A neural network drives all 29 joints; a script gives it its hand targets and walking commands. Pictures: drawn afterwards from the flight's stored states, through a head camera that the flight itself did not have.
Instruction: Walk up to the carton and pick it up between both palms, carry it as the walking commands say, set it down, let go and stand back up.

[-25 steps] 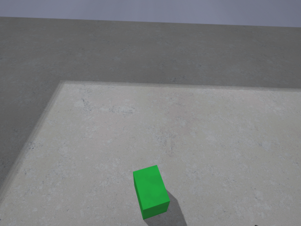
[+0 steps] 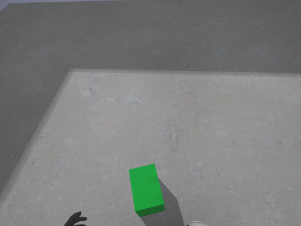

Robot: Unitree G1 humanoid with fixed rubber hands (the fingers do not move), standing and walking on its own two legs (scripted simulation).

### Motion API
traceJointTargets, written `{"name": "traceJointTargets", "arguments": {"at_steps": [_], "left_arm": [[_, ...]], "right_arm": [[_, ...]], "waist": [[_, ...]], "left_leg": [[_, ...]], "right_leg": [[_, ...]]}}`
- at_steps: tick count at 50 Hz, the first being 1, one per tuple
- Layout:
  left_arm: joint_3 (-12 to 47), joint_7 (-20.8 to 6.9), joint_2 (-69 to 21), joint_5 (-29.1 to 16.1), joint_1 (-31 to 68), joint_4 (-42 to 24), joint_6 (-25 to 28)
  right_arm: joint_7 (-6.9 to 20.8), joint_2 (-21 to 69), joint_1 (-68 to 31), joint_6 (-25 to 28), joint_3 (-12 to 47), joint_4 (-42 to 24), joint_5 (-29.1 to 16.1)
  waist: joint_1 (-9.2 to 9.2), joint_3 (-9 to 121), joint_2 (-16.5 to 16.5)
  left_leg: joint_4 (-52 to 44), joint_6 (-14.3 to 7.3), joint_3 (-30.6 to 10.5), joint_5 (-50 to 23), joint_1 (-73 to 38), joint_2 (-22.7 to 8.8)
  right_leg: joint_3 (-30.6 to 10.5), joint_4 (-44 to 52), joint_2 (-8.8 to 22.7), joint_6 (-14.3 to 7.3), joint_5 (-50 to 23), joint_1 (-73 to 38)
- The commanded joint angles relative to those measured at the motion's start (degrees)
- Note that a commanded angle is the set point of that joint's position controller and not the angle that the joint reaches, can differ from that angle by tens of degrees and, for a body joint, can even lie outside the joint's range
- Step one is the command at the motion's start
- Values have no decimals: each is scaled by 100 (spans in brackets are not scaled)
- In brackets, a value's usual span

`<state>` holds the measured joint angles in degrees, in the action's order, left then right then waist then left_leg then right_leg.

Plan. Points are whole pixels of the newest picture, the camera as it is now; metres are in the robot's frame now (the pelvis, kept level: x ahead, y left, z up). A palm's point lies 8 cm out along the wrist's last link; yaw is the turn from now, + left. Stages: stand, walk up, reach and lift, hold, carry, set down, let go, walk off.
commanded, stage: walk up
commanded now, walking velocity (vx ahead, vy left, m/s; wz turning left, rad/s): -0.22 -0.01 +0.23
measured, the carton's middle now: (147, 190) +0.38 +0.08 -0.65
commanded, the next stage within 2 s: none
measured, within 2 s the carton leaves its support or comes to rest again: neither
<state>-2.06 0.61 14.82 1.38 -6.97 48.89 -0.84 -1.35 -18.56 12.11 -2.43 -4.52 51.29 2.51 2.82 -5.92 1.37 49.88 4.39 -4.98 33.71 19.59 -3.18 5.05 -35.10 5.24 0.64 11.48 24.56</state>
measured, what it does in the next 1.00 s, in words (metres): steps on the spot: left foot, then right foot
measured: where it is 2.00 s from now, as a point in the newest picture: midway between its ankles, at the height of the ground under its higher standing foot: outside the picture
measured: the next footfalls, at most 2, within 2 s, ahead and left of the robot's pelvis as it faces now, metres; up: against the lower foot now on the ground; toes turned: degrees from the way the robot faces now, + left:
left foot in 0.48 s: -0.10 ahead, +0.13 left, +0.00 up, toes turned +4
right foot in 0.96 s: +0.00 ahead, -0.10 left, +0.00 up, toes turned +9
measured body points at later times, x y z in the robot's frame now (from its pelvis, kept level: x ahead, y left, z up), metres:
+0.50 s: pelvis -0.07 +0.02 +0.01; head -0.06 +0.02 +0.46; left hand -0.08 +0.33 -0.12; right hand +0.03 -0.25 -0.12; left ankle -0.14 +0.13 -0.73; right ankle +0.07 -0.13 -0.71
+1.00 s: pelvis -0.05 +0.01 +0.01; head -0.02 +0.02 +0.46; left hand +0.04 +0.27 -0.12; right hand -0.04 -0.24 -0.14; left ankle -0.14 +0.12 -0.71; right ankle -0.04 -0.10 -0.73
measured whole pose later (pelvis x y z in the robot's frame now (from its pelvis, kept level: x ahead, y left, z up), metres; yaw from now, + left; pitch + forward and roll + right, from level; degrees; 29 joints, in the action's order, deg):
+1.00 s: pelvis -0.05 +0.01 +0.01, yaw +8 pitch +2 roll -1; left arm -1.9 1.7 12.1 0.8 -6.5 52.8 -0.3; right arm -1.8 -12.7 18.8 0.7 -2.2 58.9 0.5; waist 2.6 -2.3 1.4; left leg 33.5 0.1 -2.6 24.0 11.3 -0.1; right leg 6.5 -25.7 1.5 0.2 13.0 14.3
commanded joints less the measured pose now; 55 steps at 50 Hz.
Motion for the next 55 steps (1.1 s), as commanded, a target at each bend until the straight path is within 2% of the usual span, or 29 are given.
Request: {"name": "traceJointTargets", "arguments": {"at_steps": [1, 3, 6, 9, 15, 18, 21, 23, 24, 25, 26, 27, 28, 29, 30, 31, 34, 36, 37, 38, 45, 47, 48, 49, 50, 52, 53, 54, 55], "left_arm": [[-257, 143, 1240, 48, -1047, -65, 48], [-259, 167, 996, 67, -713, -211, 13], [-245, 131, 879, 97, -541, -262, -20], [-286, 174, 987, 123, -788, -137, -1], [-406, 235, 1307, 198, -1042, 146, -91], [-491, 238, 1447, 197, -976, 269, -154], [-531, 234, 1516, 143, -745, 342, -231], [-454, 239, 1306, 57, -635, 383, -248], [-359, 190, 993, -16, -894, 377, -265], [-329, 182, 603, 17, -699, 84, -328], [-338, 186, 596, -39, -194, -133, -368], [-387, 145, 718, -48, -441, -30, -365], [-367, 39, 704, 46, -700, 72, -287], [-379, 69, 746, -11, -995, 279, -280], [-317, 26, 565, 71, -1137, 361, -252], [-343, 70, 623, -5, -1112, 361, -267], [-168, 54, 363, 13, -508, 219, -203], [-146, 0, 390, 8, -220, 169, -186], [-145, 15, 347, 5, -87, 181, -196], [-118, -31, 350, -19, 46, 65, -161], [-77, 97, 169, -232, -242, 226, -68], [-108, 147, 268, -196, -707, 371, 2], [-152, 162, 456, -70, -928, 361, 65], [-244, 156, 838, 63, -1408, 472, 125], [-317, 176, 1052, 34, -1804, 695, 106], [-432, 295, 1136, -13, -1911, 890, 47], [-290, 218, 730, -32, -1468, 645, 111], [-168, 174, 298, -63, -616, 524, 118], [-186, 125, 315, -25, -621, 407, 137]], "right_arm": [[-38, -302, 87, -84, -21, -341, -49], [121, -302, 341, -190, -30, -184, -36], [233, -237, 89, -334, -45, -258, 19], [276, -267, -204, -381, -78, -317, 17], [423, -192, -370, -406, 6, -367, -57], [491, -149, -4, -369, 89, -248, -92], [483, -81, 663, -303, 154, -62, -188], [406, -52, 1283, -239, 145, 222, -134], [344, -242, 1221, -213, 94, 298, -91], [268, -653, 851, -117, 139, 69, -33], [254, -889, 406, -45, 76, -67, -46], [275, -781, 86, 19, 65, -18, -69], [184, -450, -128, 132, 195, -28, -94], [180, -388, -595, 131, 196, -152, -92], [93, -60, -405, 246, 311, -126, -98], [104, -207, -278, 240, 224, -32, -88], [-55, -126, 561, 379, 229, 293, -154], [-92, -250, 1297, 461, 120, 566, -170], [-107, -230, 1232, 458, 94, 609, -166], [-90, -235, 1434, 471, 84, 664, -163], [-122, -302, 857, 404, 102, 679, -168], [-80, -292, 719, 385, 97, 584, -206], [-45, -63, 783, 382, 146, 549, -225], [-5, 221, 988, 368, 180, 451, -214], [-31, 237, 956, 294, 152, 462, -216], [114, -184, 251, 119, 2, 236, -7], [152, 158, 400, 172, 92, 260, -77], [147, 427, 368, 161, 124, 302, -142], [179, 427, 694, 123, 188, 392, -143]], "waist": [[-522, 1238, -1233], [-378, 1503, -1304], [-377, 1124, -1309], [-520, 894, -1040], [-691, 845, -1371], [-522, 909, -1710], [-212, 795, -2056], [173, 656, -1124], [152, 289, 650], [-84, 17, 1036], [-41, -215, 942], [-246, -238, 1196], [-576, -311, 560], [-730, -304, 881], [-699, -91, 325], [-640, 78, 850], [-323, 253, 672], [63, 551, 594], [65, 349, 627], [149, 428, 706], [-162, 493, 998], [-336, 891, 786], [-454, 1313, 494], [-643, 1654, -615], [-874, 1800, -1583], [-805, 827, -298], [-647, 604, -601], [-257, 73, -1095], [-233, 224, -1244]], "left_leg": [[2094, -62, -106, 529, 1182, 188], [2351, 38, 101, -339, 957, 222], [2551, 59, 253, -863, 940, 367], [2439, 81, 178, -1013, 1076, 360], [762, -45, 356, -756, 484, 406], [-332, -253, 598, -477, -372, 529], [-1962, -484, 1040, -413, -1619, 834], [-3402, -783, 843, -928, -2571, 718], [-4169, -883, -431, -880, -2208, -154], [-4271, -1014, -1602, -464, -1361, -1191], [-4514, -1226, -1987, 244, -43, -1580], [-4653, -1355, -1772, 826, 262, -1238], [-4506, -1149, -1642, 205, 169, -1107], [-4125, -1051, -835, -933, 321, -549], [-4035, -999, -1047, -1686, -118, -734], [-3938, -1093, -468, -1819, -328, -468], [-3134, -1200, -737, -5707, -1743, -929], [-3276, -1362, -1236, -4440, -2719, -1300], [-3206, -1328, -1268, -5047, -2658, -1388], [-3398, -1411, -1358, -3993, -2789, -1334], [-2450, -1033, -519, -7915, -1868, -928], [-2045, -730, -305, -7126, -1414, -651], [-1855, -567, -100, -5341, -767, -328], [-1053, -335, 295, -2361, 441, 179], [79, -394, 629, 204, 1076, 327], [1314, -320, 154, -103, 1568, -21], [911, -394, 132, -814, 1289, -164], [276, -288, 175, -1046, 548, -65], [131, -315, 474, -1205, 203, 129]], "right_leg": [[-1920, 1315, 2166, -1019, -4596, -1708], [-1381, 1385, 1534, -849, -2875, -1638], [-1189, 1743, 1406, -844, -1325, -1124], [-1395, 1894, 1630, -929, -928, -1131], [-1540, 2541, 1679, -706, 1228, -1020], [-1376, 2920, 1606, -352, 2213, -653], [-780, 3071, 1245, 116, 1833, -185], [-131, 2076, 827, 564, 1782, 485], [308, 191, 425, 340, 2283, 1093], [231, -1076, -117, 335, 1957, 1842], [-396, -1199, 7, 292, 1558, 1473], [-405, -1818, 14, 205, 1111, 1234], [-621, -2001, -7, 205, 477, 1057], [-500, -2458, -67, 211, 584, 656], [-623, -2264, -87, 166, 271, 564], [-374, -2328, -135, 209, 469, 557], [-360, -1655, -178, 322, 632, 869], [-304, -1383, -184, 293, 486, 1379], [-406, -1286, -141, 381, 627, 1356], [-374, -1090, -149, 334, 550, 1441], [-72, 607, -429, 210, 524, -561], [122, 1641, -240, 154, -705, -1737], [-44, 1583, 140, 90, -1288, -2666], [-1024, 1302, 1215, -253, -2509, -3785], [-2004, 1560, 2115, -1023, -1997, -3796], [-2445, 2006, 2415, -1060, -782, -2667], [-1900, 2406, 1848, -910, 689, -2187], [-1319, 2389, 1438, -684, -1073, -1256], [-884, 2453, 1120, -660, -520, -1078]]}}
